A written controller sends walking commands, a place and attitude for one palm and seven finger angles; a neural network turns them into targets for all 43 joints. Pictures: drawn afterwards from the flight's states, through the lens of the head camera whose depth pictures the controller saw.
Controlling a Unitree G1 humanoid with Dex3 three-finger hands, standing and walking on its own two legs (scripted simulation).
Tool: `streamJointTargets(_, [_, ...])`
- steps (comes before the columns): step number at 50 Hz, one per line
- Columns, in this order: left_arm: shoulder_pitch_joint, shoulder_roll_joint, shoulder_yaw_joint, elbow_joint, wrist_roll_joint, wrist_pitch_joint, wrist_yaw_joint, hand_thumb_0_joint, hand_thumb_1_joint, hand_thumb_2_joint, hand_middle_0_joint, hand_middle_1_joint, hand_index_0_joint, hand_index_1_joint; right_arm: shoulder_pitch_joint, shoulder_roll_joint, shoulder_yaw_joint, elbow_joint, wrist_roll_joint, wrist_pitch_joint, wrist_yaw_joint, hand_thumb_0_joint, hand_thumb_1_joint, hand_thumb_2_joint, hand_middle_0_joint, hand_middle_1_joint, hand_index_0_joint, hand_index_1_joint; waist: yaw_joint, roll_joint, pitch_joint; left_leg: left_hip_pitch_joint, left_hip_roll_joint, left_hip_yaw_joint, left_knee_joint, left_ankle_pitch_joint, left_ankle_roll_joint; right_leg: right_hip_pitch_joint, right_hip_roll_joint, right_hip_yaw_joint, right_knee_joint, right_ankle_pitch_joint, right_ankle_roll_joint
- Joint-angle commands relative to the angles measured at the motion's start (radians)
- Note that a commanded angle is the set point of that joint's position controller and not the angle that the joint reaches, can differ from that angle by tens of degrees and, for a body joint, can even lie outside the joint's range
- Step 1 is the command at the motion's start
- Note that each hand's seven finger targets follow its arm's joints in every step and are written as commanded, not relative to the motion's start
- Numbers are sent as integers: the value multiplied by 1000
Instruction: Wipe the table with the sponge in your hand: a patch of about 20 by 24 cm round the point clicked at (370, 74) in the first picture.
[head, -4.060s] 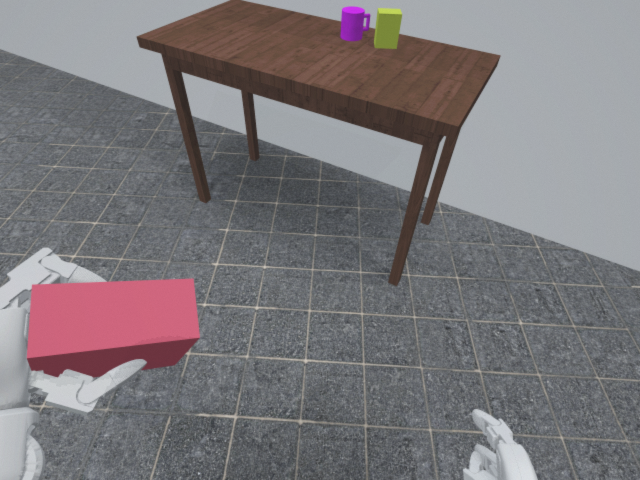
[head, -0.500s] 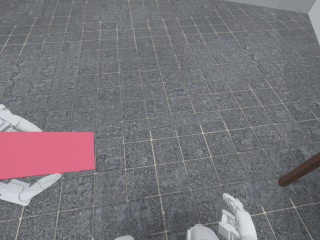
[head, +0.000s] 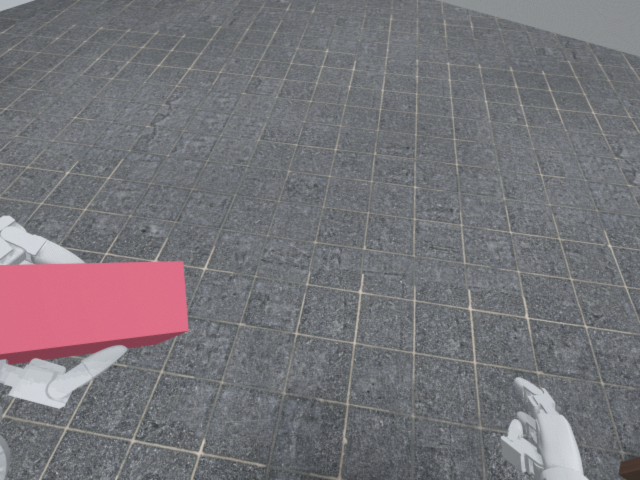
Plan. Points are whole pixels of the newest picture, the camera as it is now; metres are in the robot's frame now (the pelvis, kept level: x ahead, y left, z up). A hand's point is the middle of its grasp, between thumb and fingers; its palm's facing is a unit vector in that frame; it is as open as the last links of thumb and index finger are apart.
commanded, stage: walk to a spot facing it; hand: left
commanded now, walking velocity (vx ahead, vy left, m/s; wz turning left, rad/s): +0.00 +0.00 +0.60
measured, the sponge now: (119, 311) +0.23 +0.19 +0.17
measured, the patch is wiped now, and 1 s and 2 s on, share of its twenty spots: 0.00 0.00 0.00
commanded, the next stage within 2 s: turn to face it in 1.52 s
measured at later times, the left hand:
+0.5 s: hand out of the picture +0.08 +0.25 +0.17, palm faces +0.64 -0.64 -0.43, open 10.0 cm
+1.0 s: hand out of the picture +0.02 +0.30 +0.18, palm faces +0.78 -0.46 -0.42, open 10.0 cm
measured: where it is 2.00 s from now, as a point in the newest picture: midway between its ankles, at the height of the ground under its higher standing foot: outside the picture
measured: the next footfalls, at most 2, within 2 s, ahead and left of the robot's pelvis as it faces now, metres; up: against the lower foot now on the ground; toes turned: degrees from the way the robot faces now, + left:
left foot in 0.04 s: +0.03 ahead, +0.13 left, +0.00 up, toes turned +8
right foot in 0.40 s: +0.01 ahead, -0.12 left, +0.00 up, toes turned +9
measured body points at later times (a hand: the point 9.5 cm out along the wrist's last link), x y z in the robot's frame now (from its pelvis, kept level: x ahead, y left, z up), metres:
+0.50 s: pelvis -0.05 -0.05 +0.00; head -0.03 -0.07 +0.45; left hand +0.04 +0.28 +0.20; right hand +0.17 -0.19 -0.11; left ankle -0.06 +0.10 -0.65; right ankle -0.03 -0.13 -0.73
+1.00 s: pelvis -0.04 -0.02 -0.01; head -0.02 +0.00 +0.44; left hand -0.03 +0.32 +0.20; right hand +0.22 -0.09 -0.09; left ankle -0.11 +0.11 -0.73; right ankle +0.04 -0.12 -0.68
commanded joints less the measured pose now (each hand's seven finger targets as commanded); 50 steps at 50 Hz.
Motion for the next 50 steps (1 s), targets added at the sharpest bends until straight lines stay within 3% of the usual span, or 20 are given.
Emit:
streamJointTargets(1, [-52,136,119,-214,-25,-63,25,0,100,1300,-1200,-1600,-1200,-1600,-11,-35,-2,-149,5,-31,4,0,-900,-900,200,300,200,300,-14,106,-255,192,89,-146,-283,452,87,38,-90,122,266,327,55])
streamJointTargets(2, [-54,143,98,-260,-31,-85,12,0,100,1300,-1200,-1600,-1200,-1600,-21,-65,-10,-153,9,-51,9,0,-900,-900,200,300,200,300,4,376,-208,296,325,-473,-301,976,203,-221,53,137,442,-227,113])
streamJointTargets(3, [-23,152,116,-191,3,-96,-5,0,100,1300,-1200,-1600,-1200,-1600,4,-43,3,-128,0,-68,24,0,-900,-900,200,300,200,300,9,387,-166,298,388,-577,-281,1130,281,-332,69,235,546,-403,104])
streamJointTargets(5, [-70,158,100,-254,26,-104,-20,0,100,1300,-1200,-1600,-1200,-1600,-19,-58,-13,-102,14,-88,50,0,-900,-900,200,300,200,300,-1,296,-173,288,306,-458,-237,965,267,-365,71,284,558,-293,108])
streamJointTargets(8, [-33,149,104,-317,3,-92,-16,0,100,1300,-1200,-1600,-1200,-1600,-20,-44,-4,-91,18,-112,62,0,-900,-900,200,300,200,300,7,330,-177,181,199,-320,-269,800,199,-218,115,237,435,-166,120])
streamJointTargets(18, [-106,86,69,-77,-18,-26,-37,0,100,1300,-1200,-1600,-1200,-1600,-61,-18,32,-63,16,-91,51,0,-900,-900,200,300,200,300,39,220,-134,-127,127,-385,-302,15,183,219,193,185,-103,-158,93])
streamJointTargets(19, [-139,98,66,-63,-4,-23,-38,0,100,1300,-1200,-1600,-1200,-1600,-65,1,39,-62,21,-86,51,0,-900,-900,200,300,200,300,49,104,-121,-244,64,-321,-136,-107,141,291,80,294,-262,-160,38])
streamJointTargets(20, [-162,169,92,-46,11,-11,-30,0,100,1300,-1200,-1600,-1200,-1600,-62,32,44,-67,18,-76,50,0,-900,-900,200,300,200,300,51,-244,-92,-455,-64,-161,215,-186,56,332,-214,649,-421,-331,-79])
streamJointTargets(21, [-225,192,98,-69,-14,-11,-18,0,100,1300,-1200,-1600,-1200,-1600,-99,-23,24,-66,6,-91,39,0,-900,-900,200,300,200,300,46,-271,-57,-452,-55,-164,516,-101,18,160,-356,791,-474,-352,-125])
streamJointTargets(22, [-242,185,98,-88,-7,-13,-13,0,100,1300,-1200,-1600,-1200,-1600,-116,-35,12,-60,-2,-95,44,0,-900,-900,200,300,200,300,29,-191,-68,-427,-38,-190,614,-51,13,116,-333,772,-455,-308,-127])
streamJointTargets(24, [-144,159,88,-87,-2,-38,-22,0,100,1300,-1200,-1600,-1200,-1600,-110,-6,36,-42,-4,-70,39,0,-900,-900,200,300,200,300,24,-49,-42,-405,1,-144,693,74,-11,113,-208,425,-382,-27,-82])
streamJointTargets(26, [-141,161,87,-95,8,-50,-17,0,100,1300,-1200,-1600,-1200,-1600,-120,-13,27,-50,1,-65,27,0,-900,-900,200,300,200,300,26,-68,-40,-391,19,-110,625,77,-13,157,-185,295,-349,165,-64])
streamJointTargets(36, [-65,132,110,-139,-10,-45,32,0,100,1300,-1200,-1600,-1200,-1600,-45,-10,7,-124,-6,-68,22,0,-900,-900,200,300,200,300,74,-163,-121,-179,10,70,10,-16,38,271,-221,238,-253,191,-101])
streamJointTargets(39, [-129,114,78,-166,-12,-42,41,0,100,1300,-1200,-1600,-1200,-1600,2,-18,1,-122,-2,-66,15,0,-900,-900,200,300,200,300,14,-84,-181,91,-53,117,-206,88,58,174,-161,146,16,210,-36])
streamJointTargets(40, [-155,107,65,-182,-11,-58,40,0,100,1300,-1200,-1600,-1200,-1600,22,-32,-4,-122,5,-69,11,0,-900,-900,200,300,200,300,-17,73,-214,302,7,0,-252,152,109,-2,-103,103,268,223,13])
streamJointTargets(41, [-168,88,46,-222,-9,-83,36,0,100,1300,-1200,-1600,-1200,-1600,-2,-61,-10,-130,6,-74,18,0,-900,-900,200,300,200,300,-17,402,-209,454,271,-408,-305,456,238,-290,64,83,566,-207,86])
streamJointTargets(42, [-214,121,55,-212,14,-111,35,0,100,1300,-1200,-1600,-1200,-1600,-1,-49,0,-120,10,-88,34,0,-900,-900,200,300,200,300,-13,390,-180,471,396,-652,-345,652,328,-426,91,187,721,-366,63])
streamJointTargets(44, [-161,171,117,-132,26,-103,2,0,100,1300,-1200,-1600,-1200,-1600,-23,-57,-17,-88,27,-83,46,0,-900,-900,200,300,200,300,2,290,-135,277,374,-577,-354,315,360,-457,17,307,753,-248,74])
streamJointTargets(47, [-149,171,120,-287,24,-119,-4,0,100,1300,-1200,-1600,-1200,-1600,-50,-23,1,-76,26,-100,46,0,-900,-900,200,300,200,300,27,316,-102,120,251,-323,-374,232,279,-324,16,246,529,-146,83])
streamJointTargets(50, [-72,116,99,-235,3,-124,-9,0,100,1300,-1200,-1600,-1200,-1600,-34,-12,17,-59,17,-128,48,0,-900,-900,200,300,200,300,28,340,-135,35,201,-204,-376,226,226,-69,80,160,231,-101,87])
